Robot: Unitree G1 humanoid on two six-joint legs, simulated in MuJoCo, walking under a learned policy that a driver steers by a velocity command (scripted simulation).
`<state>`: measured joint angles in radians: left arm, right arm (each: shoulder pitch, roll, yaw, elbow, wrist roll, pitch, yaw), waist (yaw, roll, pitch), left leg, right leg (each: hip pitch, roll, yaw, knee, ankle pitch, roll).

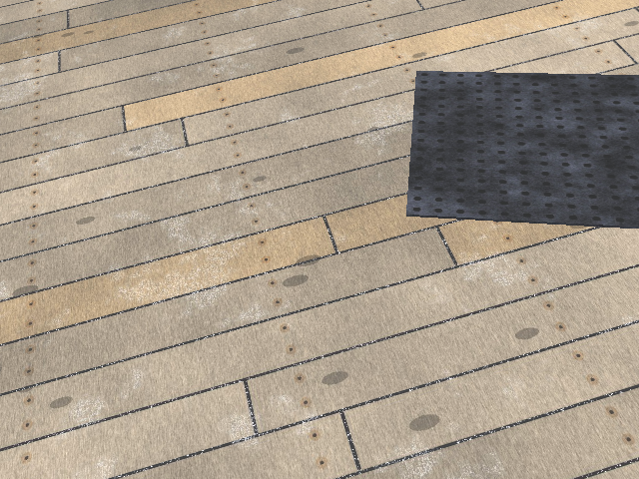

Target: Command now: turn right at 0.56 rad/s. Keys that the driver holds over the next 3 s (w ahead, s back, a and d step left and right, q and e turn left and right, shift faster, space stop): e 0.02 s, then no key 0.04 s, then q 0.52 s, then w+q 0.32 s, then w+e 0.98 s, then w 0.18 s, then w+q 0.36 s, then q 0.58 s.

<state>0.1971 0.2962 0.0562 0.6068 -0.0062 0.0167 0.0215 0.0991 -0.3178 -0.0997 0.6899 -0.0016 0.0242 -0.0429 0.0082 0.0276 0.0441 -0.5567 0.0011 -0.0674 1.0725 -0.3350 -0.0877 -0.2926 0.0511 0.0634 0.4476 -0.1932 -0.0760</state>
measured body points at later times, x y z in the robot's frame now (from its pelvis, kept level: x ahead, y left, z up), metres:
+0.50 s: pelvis +0.02 +0.03 -0.02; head +0.05 +0.04 +0.43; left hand +0.16 +0.31 -0.11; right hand +0.20 -0.24 -0.11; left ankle +0.03 +0.17 -0.74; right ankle +0.02 -0.07 -0.75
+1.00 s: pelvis +0.10 +0.13 +0.00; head +0.11 +0.17 +0.45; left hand +0.18 +0.45 -0.09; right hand +0.24 -0.11 -0.09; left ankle +0.00 +0.18 -0.75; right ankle +0.26 +0.00 -0.68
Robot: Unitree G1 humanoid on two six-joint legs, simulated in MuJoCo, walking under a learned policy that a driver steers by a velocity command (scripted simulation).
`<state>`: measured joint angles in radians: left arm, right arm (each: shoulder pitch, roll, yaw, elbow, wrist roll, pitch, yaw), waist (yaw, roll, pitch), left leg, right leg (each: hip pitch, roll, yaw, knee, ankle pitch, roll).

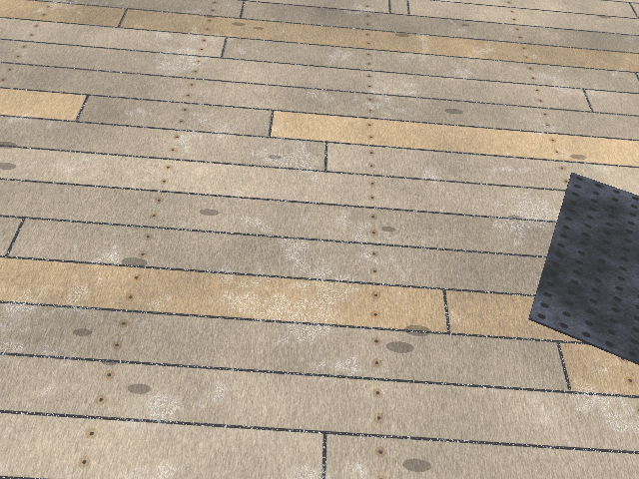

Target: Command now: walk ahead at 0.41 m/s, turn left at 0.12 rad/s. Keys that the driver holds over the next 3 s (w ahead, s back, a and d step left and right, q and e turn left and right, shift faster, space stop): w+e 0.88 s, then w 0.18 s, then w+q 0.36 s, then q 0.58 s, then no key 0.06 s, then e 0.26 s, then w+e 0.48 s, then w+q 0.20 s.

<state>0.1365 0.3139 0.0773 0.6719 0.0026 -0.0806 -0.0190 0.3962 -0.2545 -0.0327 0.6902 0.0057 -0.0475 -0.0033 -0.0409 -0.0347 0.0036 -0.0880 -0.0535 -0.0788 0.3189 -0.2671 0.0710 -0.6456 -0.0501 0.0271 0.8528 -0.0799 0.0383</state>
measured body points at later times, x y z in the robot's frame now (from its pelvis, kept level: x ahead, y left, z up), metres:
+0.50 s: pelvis +0.28 -0.04 -0.01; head +0.32 -0.04 +0.44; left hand +0.42 +0.21 -0.12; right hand +0.40 -0.33 -0.09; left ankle +0.37 +0.11 -0.68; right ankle +0.28 -0.13 -0.75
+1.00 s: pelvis +0.56 -0.04 +0.00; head +0.58 -0.04 +0.45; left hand +0.84 +0.10 -0.10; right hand +0.46 -0.31 -0.11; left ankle +0.58 +0.07 -0.75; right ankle +0.56 -0.23 -0.68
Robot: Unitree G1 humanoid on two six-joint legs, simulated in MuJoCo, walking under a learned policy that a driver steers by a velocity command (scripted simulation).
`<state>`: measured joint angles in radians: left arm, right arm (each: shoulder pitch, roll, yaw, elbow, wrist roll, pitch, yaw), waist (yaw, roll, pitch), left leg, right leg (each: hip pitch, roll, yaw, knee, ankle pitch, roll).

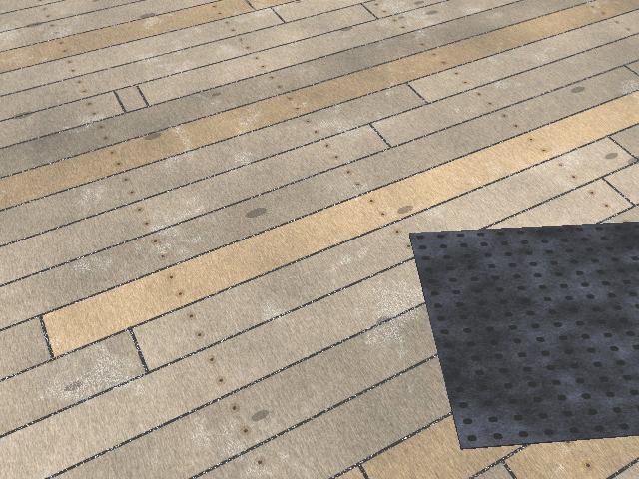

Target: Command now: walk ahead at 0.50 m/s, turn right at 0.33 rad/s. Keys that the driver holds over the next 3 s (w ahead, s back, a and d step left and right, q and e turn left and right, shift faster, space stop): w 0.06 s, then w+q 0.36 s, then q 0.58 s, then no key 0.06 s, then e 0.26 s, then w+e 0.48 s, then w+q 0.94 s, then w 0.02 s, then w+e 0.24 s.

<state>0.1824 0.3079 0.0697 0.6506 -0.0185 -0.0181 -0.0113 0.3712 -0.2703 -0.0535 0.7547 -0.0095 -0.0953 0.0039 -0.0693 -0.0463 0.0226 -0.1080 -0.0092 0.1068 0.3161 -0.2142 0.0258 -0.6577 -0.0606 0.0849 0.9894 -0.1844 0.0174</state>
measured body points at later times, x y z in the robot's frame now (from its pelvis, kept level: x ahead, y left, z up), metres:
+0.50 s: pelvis +0.26 -0.05 +0.00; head +0.28 -0.05 +0.45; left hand +0.28 +0.24 -0.12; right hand +0.44 -0.31 -0.10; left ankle +0.34 +0.12 -0.67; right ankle +0.24 -0.15 -0.75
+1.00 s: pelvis +0.39 +0.01 -0.01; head +0.43 +0.04 +0.44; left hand +0.44 +0.33 -0.12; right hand +0.65 -0.19 -0.10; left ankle +0.45 +0.11 -0.75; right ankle +0.51 -0.14 -0.69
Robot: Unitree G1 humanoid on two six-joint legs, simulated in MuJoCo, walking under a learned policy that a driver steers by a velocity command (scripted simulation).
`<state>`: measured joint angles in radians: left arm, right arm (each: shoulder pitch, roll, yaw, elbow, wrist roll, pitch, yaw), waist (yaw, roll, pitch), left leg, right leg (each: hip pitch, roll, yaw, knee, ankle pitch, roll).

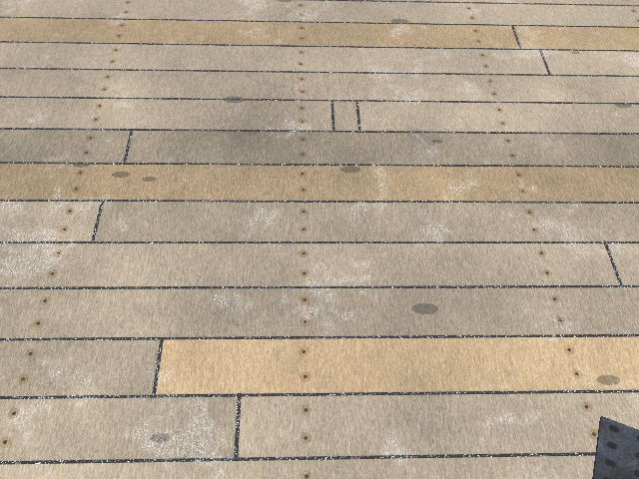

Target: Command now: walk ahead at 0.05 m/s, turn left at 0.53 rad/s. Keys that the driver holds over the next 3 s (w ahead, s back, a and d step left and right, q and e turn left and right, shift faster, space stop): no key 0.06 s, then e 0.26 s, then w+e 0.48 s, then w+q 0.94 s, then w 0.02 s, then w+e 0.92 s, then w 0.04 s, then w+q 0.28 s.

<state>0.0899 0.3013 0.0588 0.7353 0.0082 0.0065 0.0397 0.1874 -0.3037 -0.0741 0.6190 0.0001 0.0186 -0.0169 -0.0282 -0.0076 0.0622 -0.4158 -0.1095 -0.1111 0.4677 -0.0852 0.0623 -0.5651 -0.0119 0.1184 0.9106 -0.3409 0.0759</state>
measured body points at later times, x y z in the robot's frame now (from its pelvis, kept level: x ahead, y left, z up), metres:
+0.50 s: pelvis +0.06 -0.05 +0.00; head +0.07 -0.05 +0.45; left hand +0.20 +0.22 -0.11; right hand +0.18 -0.33 -0.09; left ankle +0.09 +0.07 -0.73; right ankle +0.06 -0.17 -0.73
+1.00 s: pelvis +0.25 -0.17 -0.01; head +0.27 -0.19 +0.44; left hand +0.49 +0.03 -0.08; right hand +0.21 -0.46 -0.14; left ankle +0.19 +0.03 -0.64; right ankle +0.26 -0.27 -0.73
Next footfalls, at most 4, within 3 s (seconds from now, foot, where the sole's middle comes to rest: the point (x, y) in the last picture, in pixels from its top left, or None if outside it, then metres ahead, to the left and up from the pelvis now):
0.16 right None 0.09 -0.16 -0.77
0.88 right None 0.30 -0.28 -0.77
1.42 left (379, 363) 0.67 -0.14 -0.77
1.86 right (453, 263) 0.93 -0.35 -0.77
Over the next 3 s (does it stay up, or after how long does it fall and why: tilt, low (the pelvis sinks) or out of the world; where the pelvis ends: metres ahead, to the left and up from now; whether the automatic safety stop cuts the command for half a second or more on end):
stays up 1.34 -0.34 0.00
